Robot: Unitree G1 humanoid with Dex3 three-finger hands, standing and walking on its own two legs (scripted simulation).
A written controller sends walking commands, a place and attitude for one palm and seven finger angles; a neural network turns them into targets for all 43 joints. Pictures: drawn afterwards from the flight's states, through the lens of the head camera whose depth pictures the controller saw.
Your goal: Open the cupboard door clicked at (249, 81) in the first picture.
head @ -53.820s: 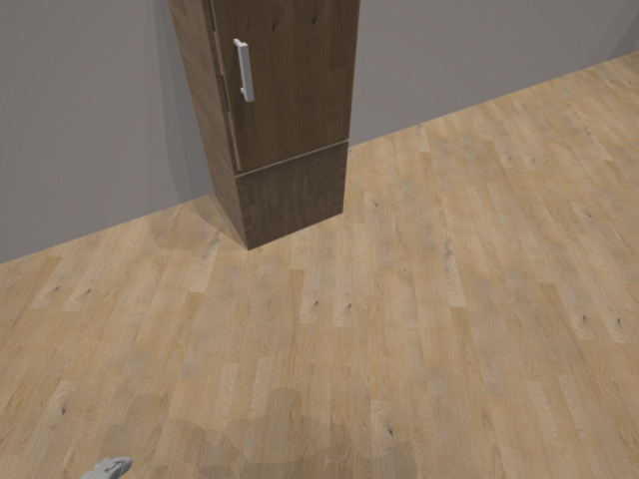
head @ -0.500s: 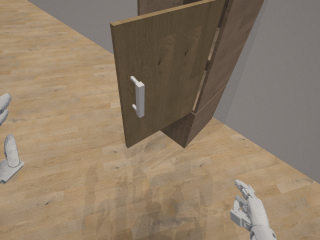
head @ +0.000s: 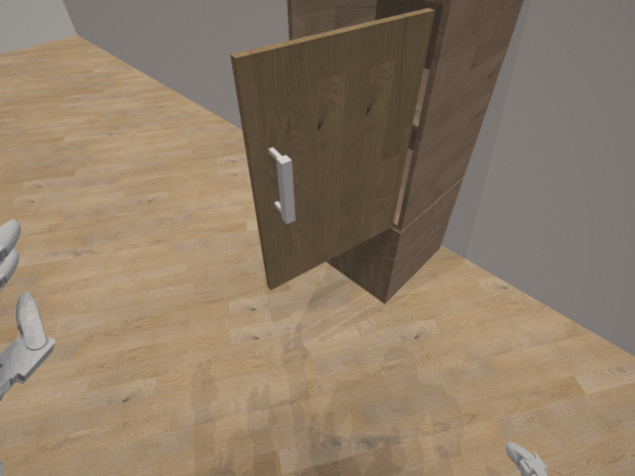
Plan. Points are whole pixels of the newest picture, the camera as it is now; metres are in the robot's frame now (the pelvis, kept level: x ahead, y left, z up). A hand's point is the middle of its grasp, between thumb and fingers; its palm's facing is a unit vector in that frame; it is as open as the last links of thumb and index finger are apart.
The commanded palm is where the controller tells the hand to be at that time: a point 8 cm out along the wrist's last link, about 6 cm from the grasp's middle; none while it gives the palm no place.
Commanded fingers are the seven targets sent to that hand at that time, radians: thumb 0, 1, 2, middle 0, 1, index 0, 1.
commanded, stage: stop stepping back and stand still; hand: left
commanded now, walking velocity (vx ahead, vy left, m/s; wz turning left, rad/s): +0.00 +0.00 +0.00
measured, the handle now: (281, 186) +0.64 +0.09 +0.00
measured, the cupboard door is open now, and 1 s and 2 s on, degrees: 78 78 78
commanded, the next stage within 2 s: let the arm hang, fingers relaxed in 0.60 s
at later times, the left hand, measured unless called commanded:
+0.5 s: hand (1, 376) +0.18 +0.28 +0.15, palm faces +0.41 -0.79 -0.46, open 7.5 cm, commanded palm +0.12 +0.32 +0.18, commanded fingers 0.00 0.90 0.90 -0.20 -0.30 -0.20 -0.30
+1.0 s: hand out of the picture +0.02 +0.20 -0.17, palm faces -0.06 -0.98 -0.19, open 7.4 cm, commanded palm none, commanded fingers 0.00 0.90 0.90 -0.20 -0.30 -0.20 -0.30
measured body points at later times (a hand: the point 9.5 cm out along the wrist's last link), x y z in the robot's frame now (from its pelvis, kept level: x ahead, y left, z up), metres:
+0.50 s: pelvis -0.03 +0.02 +0.00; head -0.02 +0.03 +0.45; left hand +0.15 +0.32 +0.18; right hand +0.13 -0.21 -0.08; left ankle -0.02 +0.13 -0.74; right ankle +0.01 -0.10 -0.74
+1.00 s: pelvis -0.05 +0.03 -0.01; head -0.02 +0.03 +0.44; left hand +0.03 +0.25 -0.15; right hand +0.03 -0.24 -0.14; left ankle -0.02 +0.13 -0.74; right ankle +0.01 -0.10 -0.74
